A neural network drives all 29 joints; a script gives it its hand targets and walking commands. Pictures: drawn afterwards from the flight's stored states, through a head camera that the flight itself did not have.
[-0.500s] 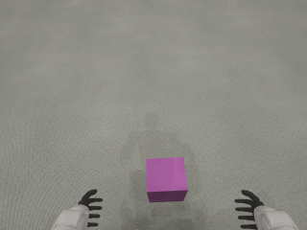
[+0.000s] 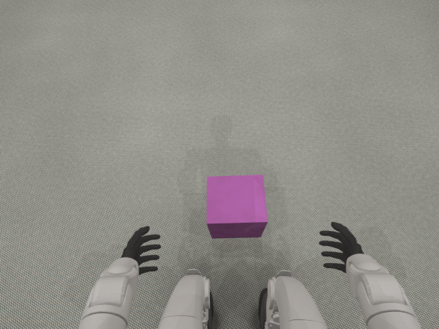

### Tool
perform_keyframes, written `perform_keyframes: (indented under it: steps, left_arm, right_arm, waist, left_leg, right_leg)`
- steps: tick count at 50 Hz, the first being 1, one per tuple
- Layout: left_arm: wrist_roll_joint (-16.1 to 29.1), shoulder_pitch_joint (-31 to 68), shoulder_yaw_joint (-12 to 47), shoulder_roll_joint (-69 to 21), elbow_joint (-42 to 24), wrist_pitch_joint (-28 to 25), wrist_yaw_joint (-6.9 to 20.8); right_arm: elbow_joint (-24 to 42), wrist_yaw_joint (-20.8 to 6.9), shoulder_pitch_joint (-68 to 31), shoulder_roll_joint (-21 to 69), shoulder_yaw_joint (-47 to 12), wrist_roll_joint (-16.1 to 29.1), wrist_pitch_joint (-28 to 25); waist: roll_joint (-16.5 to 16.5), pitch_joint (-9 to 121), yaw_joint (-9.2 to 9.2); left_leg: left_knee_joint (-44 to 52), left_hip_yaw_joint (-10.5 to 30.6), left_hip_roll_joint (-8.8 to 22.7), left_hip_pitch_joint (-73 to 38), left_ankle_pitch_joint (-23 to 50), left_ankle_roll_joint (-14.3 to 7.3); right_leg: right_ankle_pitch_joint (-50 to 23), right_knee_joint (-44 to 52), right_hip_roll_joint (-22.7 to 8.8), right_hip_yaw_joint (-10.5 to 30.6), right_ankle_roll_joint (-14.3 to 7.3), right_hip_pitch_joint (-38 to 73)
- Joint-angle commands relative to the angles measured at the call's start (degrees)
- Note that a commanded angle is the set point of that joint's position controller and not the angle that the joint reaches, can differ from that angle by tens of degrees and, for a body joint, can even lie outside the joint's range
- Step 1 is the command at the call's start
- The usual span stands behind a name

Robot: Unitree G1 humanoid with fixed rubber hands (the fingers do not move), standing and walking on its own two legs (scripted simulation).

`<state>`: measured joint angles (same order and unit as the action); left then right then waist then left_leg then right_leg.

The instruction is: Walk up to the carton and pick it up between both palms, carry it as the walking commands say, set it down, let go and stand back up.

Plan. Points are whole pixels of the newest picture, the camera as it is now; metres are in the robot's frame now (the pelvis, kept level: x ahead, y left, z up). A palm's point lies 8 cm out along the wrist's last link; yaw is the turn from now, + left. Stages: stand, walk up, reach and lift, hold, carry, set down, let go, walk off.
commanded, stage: reach and lift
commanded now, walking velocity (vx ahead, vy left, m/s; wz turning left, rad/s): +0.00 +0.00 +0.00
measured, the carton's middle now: (235, 209) +0.48 +0.01 -0.57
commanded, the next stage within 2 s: none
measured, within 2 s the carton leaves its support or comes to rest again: neither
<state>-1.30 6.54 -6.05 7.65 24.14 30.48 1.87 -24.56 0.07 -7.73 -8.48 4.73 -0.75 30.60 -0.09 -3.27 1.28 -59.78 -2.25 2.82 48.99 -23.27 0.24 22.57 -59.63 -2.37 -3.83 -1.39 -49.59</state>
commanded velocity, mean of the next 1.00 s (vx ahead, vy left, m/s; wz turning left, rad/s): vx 0.00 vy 0.00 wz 0.00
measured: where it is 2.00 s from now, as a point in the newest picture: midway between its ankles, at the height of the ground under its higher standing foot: outside the picture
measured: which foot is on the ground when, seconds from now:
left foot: down 0.00-1.00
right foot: down 0.00-1.00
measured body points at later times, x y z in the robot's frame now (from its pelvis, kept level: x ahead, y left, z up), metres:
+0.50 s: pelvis -0.03 +0.00 -0.04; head +0.20 -0.01 +0.35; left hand +0.39 +0.19 -0.13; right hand +0.41 -0.19 -0.14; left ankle +0.06 +0.13 -0.66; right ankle +0.07 -0.11 -0.66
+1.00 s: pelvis -0.01 +0.00 -0.05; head +0.29 +0.00 +0.28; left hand +0.49 +0.19 -0.16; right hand +0.50 -0.19 -0.16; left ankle +0.06 +0.13 -0.66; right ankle +0.07 -0.11 -0.66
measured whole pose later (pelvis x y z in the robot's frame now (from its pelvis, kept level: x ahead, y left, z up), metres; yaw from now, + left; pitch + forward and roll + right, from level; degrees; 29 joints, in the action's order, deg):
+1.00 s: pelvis -0.01 +0.00 -0.05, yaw +0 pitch +47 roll +1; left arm -0.1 56.8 -18.8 9.8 46.2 4.3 -4.0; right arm -51.2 0.8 -60.7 -13.4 17.0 -1.7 4.2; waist -0.1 5.6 0.6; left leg -61.4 -2.5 2.5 90.9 -17.1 0.1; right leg 16.3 -61.3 -2.3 -2.9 -1.4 -91.7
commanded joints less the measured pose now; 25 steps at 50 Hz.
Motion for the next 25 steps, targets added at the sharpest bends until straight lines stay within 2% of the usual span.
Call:
perform_keyframes:
  steps: [1,5,13,20,25]
  left_arm:
    - [0.1,13.3,-2.0,5.3,-4.7,0.0,-0.9]
    - [0.1,22.6,-3.3,5.6,0.0,-0.4,-1.7]
    - [0.4,37.2,-6.4,5.0,10.7,-4.3,-3.7]
    - [1.3,47.4,-8.0,4.7,15.2,-11.1,-6.4]
    - [1.8,51.3,-9.5,6.4,17.5,-17.1,-7.5]
  right_arm:
    - [3.1,0.5,-14.2,-3.8,1.5,0.2,0.1]
    - [-3.1,1.1,-23.1,-4.6,3.0,-0.2,-0.3]
    - [-12.4,2.3,-38.5,-6.1,5.5,-0.4,-4.7]
    - [-17.4,3.1,-48.8,-7.6,7.1,-0.2,-11.2]
    - [-19.9,3.6,-53.3,-9.4,7.6,0.9,-16.9]
  waist:
    - [0.0,17.6,-0.28]
    - [0.7,19.4,-0.56]
    - [-0.2,29.9,0.03]
    - [-0.8,39.4,-0.29]
    - [-1.3,48.2,-0.45]
  left_leg:
    - [9.1,0.3,-4.1,-2.8,-7.7,-0.7]
    - [8.2,-0.3,-4.4,-0.9,-7.1,-0.2]
    - [6.1,-0.6,-5.2,3.2,-2.2,0.3]
    - [3.6,-0.2,-6.3,6.5,2.8,1.1]
    - [2.5,-0.1,-7.1,8.4,9.8,1.9]
  right_leg:
    - [7.9,9.5,3.4,3.6,-0.1,11.6]
    - [7.8,8.5,3.2,3.8,0.0,9.6]
    - [1.9,5.5,3.6,3.7,0.4,6.3]
    - [-2.6,3.0,4.7,3.7,0.9,1.0]
    - [-11.3,1.3,5.8,3.8,1.4,-0.3]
